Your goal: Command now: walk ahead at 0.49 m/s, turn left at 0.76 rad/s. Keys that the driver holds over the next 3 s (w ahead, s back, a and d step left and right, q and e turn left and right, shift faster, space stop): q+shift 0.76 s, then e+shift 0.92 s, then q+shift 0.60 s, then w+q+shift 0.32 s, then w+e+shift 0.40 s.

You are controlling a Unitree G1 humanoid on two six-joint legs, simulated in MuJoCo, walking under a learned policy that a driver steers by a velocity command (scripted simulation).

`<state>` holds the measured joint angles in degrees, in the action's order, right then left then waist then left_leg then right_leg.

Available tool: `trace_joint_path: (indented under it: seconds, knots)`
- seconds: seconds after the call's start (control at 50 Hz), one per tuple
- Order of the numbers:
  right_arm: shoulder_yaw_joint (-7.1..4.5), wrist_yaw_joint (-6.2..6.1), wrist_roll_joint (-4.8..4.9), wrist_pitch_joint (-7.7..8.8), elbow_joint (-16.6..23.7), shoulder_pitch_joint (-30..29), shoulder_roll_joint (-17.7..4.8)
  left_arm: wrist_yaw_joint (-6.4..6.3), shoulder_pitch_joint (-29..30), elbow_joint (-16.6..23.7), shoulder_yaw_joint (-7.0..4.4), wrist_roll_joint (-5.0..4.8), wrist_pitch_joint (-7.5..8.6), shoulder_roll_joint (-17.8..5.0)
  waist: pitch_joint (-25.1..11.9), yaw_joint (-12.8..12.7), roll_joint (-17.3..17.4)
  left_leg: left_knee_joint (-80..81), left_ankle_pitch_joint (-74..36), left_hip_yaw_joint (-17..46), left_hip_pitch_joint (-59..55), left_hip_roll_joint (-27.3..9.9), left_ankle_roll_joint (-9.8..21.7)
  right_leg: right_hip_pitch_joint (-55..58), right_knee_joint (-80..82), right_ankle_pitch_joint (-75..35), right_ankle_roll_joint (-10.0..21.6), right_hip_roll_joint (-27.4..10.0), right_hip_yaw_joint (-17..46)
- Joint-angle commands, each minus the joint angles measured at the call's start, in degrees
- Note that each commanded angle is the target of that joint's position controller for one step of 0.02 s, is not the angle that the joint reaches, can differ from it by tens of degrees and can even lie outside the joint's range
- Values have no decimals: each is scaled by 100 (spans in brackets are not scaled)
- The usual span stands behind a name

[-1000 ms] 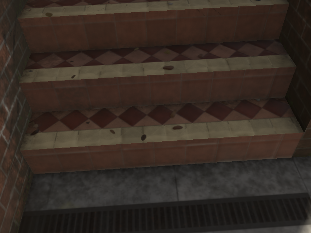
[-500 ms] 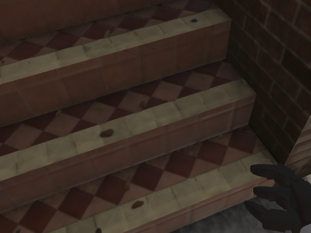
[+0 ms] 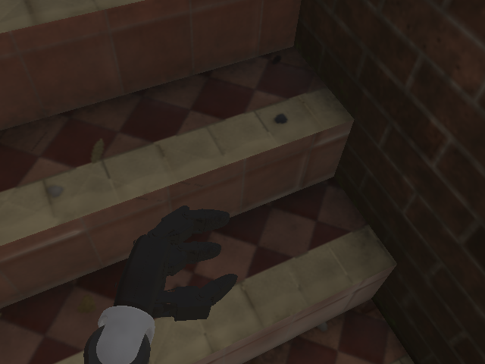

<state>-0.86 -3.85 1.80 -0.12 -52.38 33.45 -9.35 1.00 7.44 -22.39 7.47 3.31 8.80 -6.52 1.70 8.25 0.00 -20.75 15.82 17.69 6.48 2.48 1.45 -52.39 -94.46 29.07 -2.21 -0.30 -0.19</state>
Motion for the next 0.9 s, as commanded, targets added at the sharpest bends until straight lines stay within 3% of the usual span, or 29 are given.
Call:
trace_joint_path:
  seconds: [0.02,0.04,0.06,0.08,0.1,0.12,0.14,0.16,0.18,0.2,0.22,0.24,0.26,0.28,0.3,0.34,0.36,0.44,0.48,0.5,0.52,0.54,0.56,0.6,0.64,0.7,0.74,0.82,0.9]
  knots:
    - [-301,-80,-199,-229,362,-472,-1031,10,-224,858,-631,-108,429,-1332,-2114,-1336,1077,-3168,-10613,776,-1122,16,-344,3580,6168,-818,300,294,251]
    - [-378,-88,-229,-107,1090,-1854,-1533,-69,-1978,-65,-906,-468,260,-1748,-2736,-2146,480,-4334,-8378,734,-689,-54,-532,5601,8649,-4424,365,-380,763]
    - [-374,1,-327,-4,1698,-2601,-1194,-170,-2435,-1203,-978,-642,79,-1727,-1029,-1713,-1926,-6179,129,-349,2042,668,-888,6937,9685,-7024,385,-920,701]
    - [-227,1,-203,299,1852,-2757,-600,-124,-3129,-2158,-855,-263,-77,-1228,757,-1484,-2923,-9280,4436,-1383,5932,1159,-815,8349,9760,-10308,50,-1211,228]
    - [33,63,18,494,2150,-2605,45,-112,-3334,-2436,-792,381,-232,-1053,592,-1203,-3028,-12913,6090,-1904,9322,1512,-656,9931,6668,-16110,302,-2228,275]
    - [44,147,223,600,2155,-2297,-53,-56,-3193,-2573,-835,884,-449,-849,-682,-1088,-2280,-13983,6048,-2061,10464,1259,-523,10804,5443,-17140,1041,-2929,328]
    - [154,135,333,640,2465,-2833,42,-59,-2809,-2669,-903,837,-589,-763,-1240,-997,-1452,-14532,5494,-1963,11004,818,-358,10953,5741,-15221,1014,-2735,88]
    - [482,248,263,657,2998,-3245,513,-92,-2018,-2645,-953,513,-694,-772,-1123,-571,-659,-12950,4815,-2047,10076,123,-214,9330,6412,-12386,640,-2325,-533]
    - [656,356,93,650,3433,-2834,489,-214,-140,-2329,-973,231,-732,-1181,-656,593,-696,-10492,4641,-1778,8079,-680,-187,6479,7344,-11528,318,-2164,-1019]
    - [400,549,-367,665,2941,-702,-599,-378,2278,-1547,-1235,-88,-813,-2422,-1064,2079,-685,-7359,2989,-2523,3554,-108,-182,3275,7682,-12647,301,-1056,-1784]
    - [17,639,-732,817,2122,534,-1254,-564,2189,-956,-1579,-35,-786,-3145,-2179,2017,-646,-6580,1062,-3015,372,1189,-717,2780,6538,-13955,693,-539,-1278]
    - [-162,534,-669,729,1412,1721,-1368,-480,2303,-791,-1528,29,-716,-3290,-3289,2427,-482,-6090,64,-2478,-1480,840,-505,2525,5014,-14614,763,-1158,-801]
    - [-324,297,-885,697,936,2823,-1997,-432,2805,-356,-1404,-488,-739,-2554,-3348,2702,1862,-3652,-350,-84,-2837,253,745,1201,1173,-10178,92,-463,88]
    - [-381,-31,-876,690,1124,1438,-2418,-197,2597,-269,-1126,-514,-720,-1990,-3257,1896,5973,-508,-2648,3393,-2785,-781,1704,-148,-2242,-912,-77,1319,773]
    - [-348,-215,-567,670,1393,693,-2144,158,1863,-319,-1021,-214,-486,-2060,-3527,1218,5837,-659,-3213,3661,-2804,-724,1436,-159,-2887,-443,113,1148,1197]
    - [-485,-261,-100,611,1211,403,-1812,455,1641,-32,-771,153,-248,-1197,-2521,451,1748,-1508,-2816,3126,-2814,-592,1531,-2047,-3666,-100,356,865,1424]
    - [-644,-262,80,654,942,802,-1810,376,1972,124,-636,343,-127,-1094,-2334,713,950,-1943,-3897,2382,-3506,-279,1284,-2545,-3587,506,259,570,1151]
    - [-288,-299,243,520,308,873,-216,422,2448,773,-196,282,212,-20,-454,-5,-369,-640,-4981,465,-46,366,584,-791,-129,2623,387,361,61]
    - [-374,-348,355,243,874,-489,-692,215,1448,908,-99,185,38,14,-829,-1190,-1335,-493,-4082,809,3171,130,367,2174,2453,634,884,-220,642]
    - [-574,-271,338,118,1172,-799,-1380,-28,226,457,-213,-113,-264,14,-1809,-1932,-1942,-517,-1952,387,4746,382,64,5877,4246,-2296,898,238,-165]
    - [-672,-89,432,57,1545,-1637,-1578,-260,-768,-102,-497,-180,-535,-375,-1893,-2259,-1492,-1844,-95,255,4565,406,-255,6207,4815,-2454,1047,-376,1025]
    - [-653,139,1,51,1638,-2020,-1557,-380,-1952,-873,-847,-137,-790,-916,-2636,-2245,-971,-3799,151,-305,3558,181,-376,5611,4297,-2179,1206,-1211,1715]
    - [-690,120,-8,-63,1649,-1617,-1330,-501,-1507,-573,-873,56,-908,-1280,-1759,-1920,-984,-5859,709,-1008,3433,511,-791,3790,6076,-1256,1628,-2538,3433]
    - [-390,48,-339,-399,1270,-245,246,-377,705,-214,-768,-330,-964,-613,388,-610,-527,-8017,358,-1407,3899,140,-878,1240,6606,1311,1288,-2304,3494]
    - [-371,34,-448,-718,1062,121,169,-416,917,-601,-784,-590,-1012,-415,921,-40,-450,-8530,-333,-1358,3549,41,-752,167,6286,935,945,-1970,1673]
    - [-502,-156,-457,-621,1157,184,-222,-392,890,-813,-752,-338,-1027,-46,353,172,-1184,-8020,-1112,-1301,3477,149,-752,930,6212,70,837,-1938,110]
    - [-424,-111,-493,-482,1563,-96,-332,-532,405,-1019,-854,-262,-916,-373,-109,126,-1056,-7971,-1674,-1330,3306,55,-678,1236,6256,362,780,-2228,412]
    - [-267,133,-474,-412,1908,-716,-155,-785,-575,-1352,-1039,-367,-774,-947,-425,-204,-713,-7175,-2061,-980,3311,-48,-588,2066,6282,579,936,-2226,1062]
    - [-192,392,-456,-516,1608,-585,-263,-878,-1619,-1821,-1064,-471,-739,-922,-607,-435,-436,-6058,-1875,-629,2859,1,-617,2661,6138,1117,1326,-2057,1745]
